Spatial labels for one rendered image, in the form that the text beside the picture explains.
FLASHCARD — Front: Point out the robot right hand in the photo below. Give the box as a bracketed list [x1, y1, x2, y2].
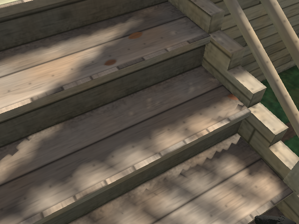
[254, 215, 296, 224]

